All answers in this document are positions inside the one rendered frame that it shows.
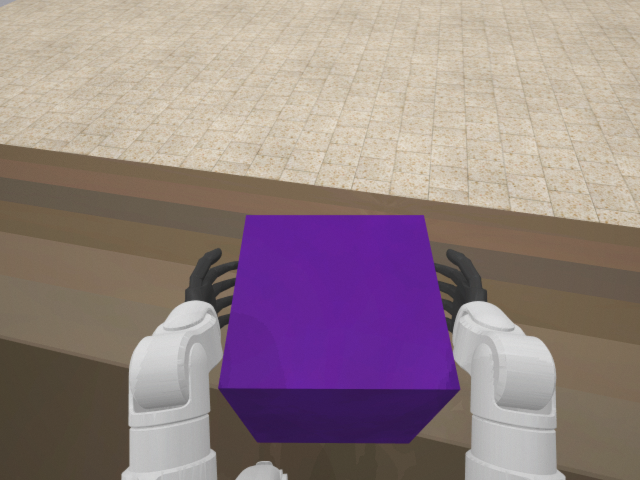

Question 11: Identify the left robot hand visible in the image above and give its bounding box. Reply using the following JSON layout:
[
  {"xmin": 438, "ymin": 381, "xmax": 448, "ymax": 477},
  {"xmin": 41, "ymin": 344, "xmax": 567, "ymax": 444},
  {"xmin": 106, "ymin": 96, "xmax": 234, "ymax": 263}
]
[{"xmin": 185, "ymin": 248, "xmax": 239, "ymax": 329}]

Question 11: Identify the left robot forearm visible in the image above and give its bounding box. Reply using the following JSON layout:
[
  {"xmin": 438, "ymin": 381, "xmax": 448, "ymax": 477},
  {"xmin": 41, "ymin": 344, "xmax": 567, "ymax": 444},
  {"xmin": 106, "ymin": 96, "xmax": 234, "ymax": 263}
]
[{"xmin": 121, "ymin": 301, "xmax": 223, "ymax": 480}]

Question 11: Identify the right robot forearm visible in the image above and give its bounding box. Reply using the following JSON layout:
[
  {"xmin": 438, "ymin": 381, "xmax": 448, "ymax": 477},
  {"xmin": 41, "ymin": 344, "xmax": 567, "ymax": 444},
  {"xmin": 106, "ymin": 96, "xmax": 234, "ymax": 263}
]
[{"xmin": 452, "ymin": 301, "xmax": 566, "ymax": 480}]

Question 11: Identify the carton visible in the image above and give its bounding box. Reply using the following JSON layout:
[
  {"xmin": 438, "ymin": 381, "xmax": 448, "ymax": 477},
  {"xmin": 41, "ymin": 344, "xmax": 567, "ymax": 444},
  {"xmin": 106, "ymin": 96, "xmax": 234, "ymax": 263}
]
[{"xmin": 218, "ymin": 215, "xmax": 460, "ymax": 444}]

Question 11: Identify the right robot hand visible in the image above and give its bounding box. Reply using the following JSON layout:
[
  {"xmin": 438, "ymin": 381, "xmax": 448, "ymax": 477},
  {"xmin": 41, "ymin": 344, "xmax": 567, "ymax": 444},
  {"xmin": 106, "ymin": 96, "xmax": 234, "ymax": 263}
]
[{"xmin": 434, "ymin": 249, "xmax": 487, "ymax": 335}]

